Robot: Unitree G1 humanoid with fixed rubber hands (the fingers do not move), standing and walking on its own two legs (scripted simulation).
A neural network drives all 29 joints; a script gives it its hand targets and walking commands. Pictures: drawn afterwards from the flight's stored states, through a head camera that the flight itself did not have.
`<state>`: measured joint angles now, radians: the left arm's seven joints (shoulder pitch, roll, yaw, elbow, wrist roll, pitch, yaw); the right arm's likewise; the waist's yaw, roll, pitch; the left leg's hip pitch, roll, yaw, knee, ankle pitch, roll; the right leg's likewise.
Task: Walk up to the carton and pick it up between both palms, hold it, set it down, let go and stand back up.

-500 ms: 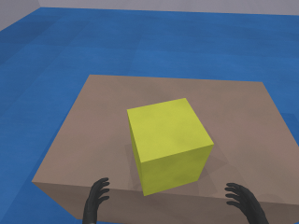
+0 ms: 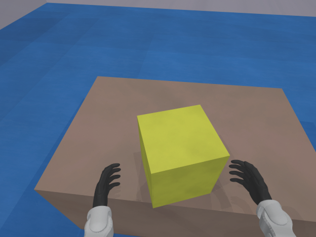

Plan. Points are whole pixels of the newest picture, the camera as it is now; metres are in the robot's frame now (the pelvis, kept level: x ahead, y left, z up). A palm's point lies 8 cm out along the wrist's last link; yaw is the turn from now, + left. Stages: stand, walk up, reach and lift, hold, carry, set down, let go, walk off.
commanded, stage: reach and lift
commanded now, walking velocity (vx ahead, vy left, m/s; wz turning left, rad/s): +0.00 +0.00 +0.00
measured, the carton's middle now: (176, 157) +0.40 -0.03 -0.08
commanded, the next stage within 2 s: none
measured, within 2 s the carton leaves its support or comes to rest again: neither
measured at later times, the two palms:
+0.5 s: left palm (103, 159) +0.31 +0.17 +0.05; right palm (251, 153) +0.34 -0.21 +0.05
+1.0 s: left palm (104, 137) +0.36 +0.18 +0.07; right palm (240, 126) +0.41 -0.19 +0.08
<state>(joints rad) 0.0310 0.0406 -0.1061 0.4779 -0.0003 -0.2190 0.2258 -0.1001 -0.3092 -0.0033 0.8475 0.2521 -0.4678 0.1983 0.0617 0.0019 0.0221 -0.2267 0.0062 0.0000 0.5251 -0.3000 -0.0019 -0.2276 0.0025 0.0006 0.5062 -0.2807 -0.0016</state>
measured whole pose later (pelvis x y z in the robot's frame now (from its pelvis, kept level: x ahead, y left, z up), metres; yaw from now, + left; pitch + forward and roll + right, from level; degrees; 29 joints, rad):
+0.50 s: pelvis -0.01 +0.00 +0.00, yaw +0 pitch -1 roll +0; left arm -0.33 0.04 -0.02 0.50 0.00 0.07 0.23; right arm -0.45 -0.34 0.00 0.92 0.25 -0.21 0.19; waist 0.07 0.00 0.02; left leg -0.23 0.01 0.00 0.52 -0.28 0.00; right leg -0.23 0.01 0.00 0.50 -0.26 0.00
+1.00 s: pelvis +0.00 +0.00 +0.00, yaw -1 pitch +6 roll -1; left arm -0.53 0.04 0.03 0.60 0.00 0.13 0.22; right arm -0.69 -0.35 0.00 1.04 0.25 -0.15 0.17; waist 0.10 0.02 -0.04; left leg -0.34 0.03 0.00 0.52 -0.28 0.00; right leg -0.32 0.02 0.00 0.46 -0.23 0.00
